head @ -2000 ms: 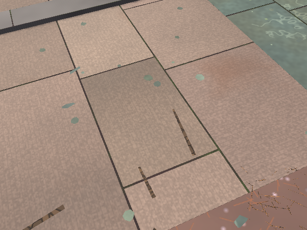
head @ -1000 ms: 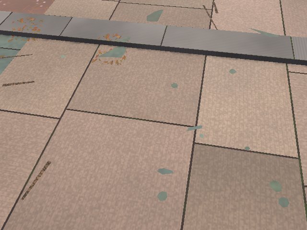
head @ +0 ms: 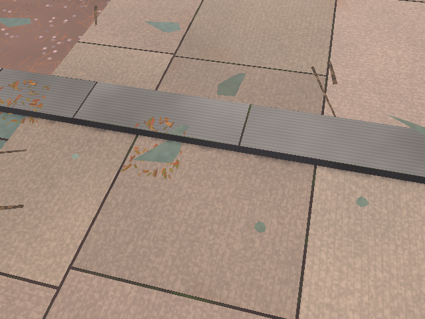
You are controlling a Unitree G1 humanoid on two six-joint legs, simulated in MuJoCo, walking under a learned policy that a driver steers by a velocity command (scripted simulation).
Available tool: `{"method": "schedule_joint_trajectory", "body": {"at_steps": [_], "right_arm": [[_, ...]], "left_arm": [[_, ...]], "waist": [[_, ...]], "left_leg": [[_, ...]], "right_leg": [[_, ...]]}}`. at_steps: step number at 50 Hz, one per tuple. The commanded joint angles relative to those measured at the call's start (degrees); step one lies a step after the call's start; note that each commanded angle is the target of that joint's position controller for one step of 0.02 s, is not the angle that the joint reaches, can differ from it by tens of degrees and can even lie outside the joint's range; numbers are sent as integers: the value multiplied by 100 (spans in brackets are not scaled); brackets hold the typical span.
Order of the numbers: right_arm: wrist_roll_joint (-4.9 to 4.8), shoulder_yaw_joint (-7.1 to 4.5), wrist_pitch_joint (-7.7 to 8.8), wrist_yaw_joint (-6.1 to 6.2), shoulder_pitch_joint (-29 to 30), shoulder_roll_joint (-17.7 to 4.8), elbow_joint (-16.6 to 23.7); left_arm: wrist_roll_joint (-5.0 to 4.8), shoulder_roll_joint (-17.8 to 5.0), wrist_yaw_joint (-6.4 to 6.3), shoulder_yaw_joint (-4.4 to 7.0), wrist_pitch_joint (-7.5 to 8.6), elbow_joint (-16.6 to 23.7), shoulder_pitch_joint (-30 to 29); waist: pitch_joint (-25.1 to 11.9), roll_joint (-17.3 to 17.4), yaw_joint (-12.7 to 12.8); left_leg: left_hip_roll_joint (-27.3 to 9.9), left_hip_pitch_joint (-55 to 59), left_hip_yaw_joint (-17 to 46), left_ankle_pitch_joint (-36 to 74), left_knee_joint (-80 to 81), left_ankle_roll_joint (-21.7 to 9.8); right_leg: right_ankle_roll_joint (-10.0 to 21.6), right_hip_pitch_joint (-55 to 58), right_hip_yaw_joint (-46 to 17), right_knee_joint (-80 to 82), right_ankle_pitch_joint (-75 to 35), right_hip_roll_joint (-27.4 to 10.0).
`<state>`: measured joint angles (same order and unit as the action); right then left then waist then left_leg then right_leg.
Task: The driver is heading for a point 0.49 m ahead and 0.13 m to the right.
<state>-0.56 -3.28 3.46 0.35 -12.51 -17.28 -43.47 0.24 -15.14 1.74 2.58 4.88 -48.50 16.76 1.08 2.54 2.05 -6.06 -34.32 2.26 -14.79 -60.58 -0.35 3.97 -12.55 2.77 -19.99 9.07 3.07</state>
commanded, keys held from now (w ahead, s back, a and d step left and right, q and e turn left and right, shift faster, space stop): w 0.18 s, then w+e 0.46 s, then no key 0.36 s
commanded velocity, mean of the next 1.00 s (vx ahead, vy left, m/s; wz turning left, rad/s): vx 0.41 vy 0.00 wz -0.25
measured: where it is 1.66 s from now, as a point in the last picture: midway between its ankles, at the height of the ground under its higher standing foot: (236, 293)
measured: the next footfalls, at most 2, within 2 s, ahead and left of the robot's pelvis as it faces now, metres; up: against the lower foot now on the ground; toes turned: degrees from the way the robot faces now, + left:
left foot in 0.30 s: +0.34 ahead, +0.16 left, +0.00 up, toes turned +0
right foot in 0.82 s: +0.58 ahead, -0.12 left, +0.00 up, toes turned -18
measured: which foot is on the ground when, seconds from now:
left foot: up 0.00-0.28, down 0.30-0.82, up 0.84-1.00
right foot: down 0.00-0.30, up 0.32-0.80, down 0.82-1.00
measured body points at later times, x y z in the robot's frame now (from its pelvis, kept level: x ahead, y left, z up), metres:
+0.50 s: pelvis +0.28 +0.07 +0.00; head +0.30 +0.08 +0.45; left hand +0.39 +0.34 -0.13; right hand +0.34 -0.21 -0.11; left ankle +0.30 +0.16 -0.74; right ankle +0.25 -0.09 -0.66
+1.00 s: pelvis +0.48 -0.01 -0.01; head +0.52 -0.04 +0.44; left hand +0.70 +0.20 -0.12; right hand +0.50 -0.31 -0.15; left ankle +0.49 +0.15 -0.68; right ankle +0.54 -0.11 -0.74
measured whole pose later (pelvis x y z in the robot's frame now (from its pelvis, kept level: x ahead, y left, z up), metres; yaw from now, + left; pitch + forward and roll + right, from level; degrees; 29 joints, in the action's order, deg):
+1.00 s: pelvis +0.48 -0.01 -0.01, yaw -17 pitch +1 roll +0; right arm -0.5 -3.3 1.3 1.5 -8.7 -17.1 -50.9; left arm 1.1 -14.0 1.1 2.9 1.9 -44.9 7.2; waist 4.2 1.7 -0.1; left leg -4.4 -26.3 0.8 -28.1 -61.2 3.0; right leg 4.6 -21.9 2.4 -26.2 5.8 2.9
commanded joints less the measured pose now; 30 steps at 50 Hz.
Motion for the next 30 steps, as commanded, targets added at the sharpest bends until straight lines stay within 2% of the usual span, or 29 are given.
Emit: {"method": "schedule_joint_trajectory", "body": {"at_steps": [1, 5, 9, 11, 13, 14, 15, 16, 17, 18, 19, 20, 21, 23, 25, 27, 30], "right_arm": [[44, -68, 9, 26, 19, -280, 336], [15, 3, 86, -59, 763, -117, 471], [-48, 19, 140, -182, 1367, -144, 662], [-42, -6, 185, -239, 1491, -232, 756], [-27, -73, 232, -252, 1128, -399, 675], [-6, -164, 251, -226, 557, -549, 512], [41, -310, 258, -167, -363, -865, 263], [170, -435, 237, -108, -1154, -1384, 178], [125, -412, 184, -133, -1362, -1319, 106], [80, -279, 177, -118, -1161, -842, 118], [47, -214, 182, -101, -752, -664, 144], [71, -162, 198, -106, -364, -503, 155], [100, -123, 233, -115, -100, -342, 146], [139, -124, 311, -116, 134, -241, 73], [151, -167, 364, -91, 160, -335, -29], [173, -203, 361, -42, 69, -419, -139], [157, -235, 310, 24, 5, -547, -235]], "left_arm": [[-19, -887, -82, 204, 118, 312, -243], [-83, -999, -143, 221, 56, 160, 52], [-134, -1080, -156, 248, -48, -64, 452], [-169, -1109, -180, 272, -118, -142, 523], [-178, -1204, -209, 312, -176, -147, 412], [-181, -1198, -217, 304, -198, -123, 275], [-121, -962, -217, 218, -195, -77, 280], [-22, -420, -196, 53, -129, 98, 645], [-101, -221, -183, -25, -28, 76, 1007], [-268, -849, -171, 153, 3, 84, 567], [-310, -965, -175, 200, 8, 225, 147], [-248, -913, -200, 214, -14, 246, -36], [-209, -831, -209, 249, -77, 223, -1], [-231, -584, -202, 244, -227, 172, 194], [-212, -460, -213, 245, -330, 263, 70], [-178, -430, -206, 251, -361, 381, -162], [-153, -334, -103, 212, -314, 532, -574]], "waist": [[-66, -598, -186], [84, -573, 85], [267, -587, 302], [322, -610, 239], [148, -715, -29], [-164, -691, -377], [-861, -540, -766], [-1854, 449, -843], [-2437, 1519, -768], [-1724, 871, -876], [-1009, 629, -777], [-635, 359, -603], [-366, 416, -422], [-230, 474, -209], [-67, 306, -138], [50, 156, -163], [165, 79, -275]], "left_leg": [[-250, -446, 128, 812, 678, 137], [-51, -211, -75, 1883, 2114, 147], [105, -215, -134, 1887, 2808, 62], [165, -136, -54, 1515, 3067, -58], [310, 471, -117, 1120, 3257, -174], [460, 1320, -262, 1098, 3454, -284], [260, 2810, -125, 1235, 3282, -479], [-1155, 5056, 1622, 961, 3151, -1062], [-1844, 5750, 3596, -151, 3997, -1499], [-1651, 5200, 3214, -842, 4235, -1264], [-1506, 4420, 2423, -703, 4389, -1079], [-1292, 3708, 1876, -305, 4595, -993], [-1095, 3181, 1359, 109, 4810, -930], [-920, 2662, 696, 674, 5121, -916], [-915, 2530, 206, 1223, 5267, -961], [-909, 2643, -171, 1563, 5324, -990], [-794, 2797, -725, 1751, 5384, -904]], "right_leg": [[1004, 254, -1235, 1275, -937, -1537], [778, 414, -727, 1300, -983, -1335], [744, 975, -761, 1094, -867, -1587], [676, 1232, -958, 826, -1040, -1745], [576, 1335, -1098, 404, -1592, -1785], [459, 1213, -975, -218, -2314, -1588], [270, 652, -755, -1374, -2267, -1238], [-107, -1225, -362, -3513, -501, -546], [-257, -2494, -741, -4767, 2512, -41], [-223, -3007, -1087, -5333, 2290, -371], [-183, -3172, -928, -5322, 1748, -625], [-199, -2971, -858, -5112, 1277, -836], [-221, -2707, -897, -4859, 940, -992], [-277, -2276, -878, -4708, 611, -1105], [-338, -2439, -894, -4531, 291, -1131], [-401, -2724, -950, -4080, -162, -1125], [-398, -2673, -736, -3029, -966, -1064]]}}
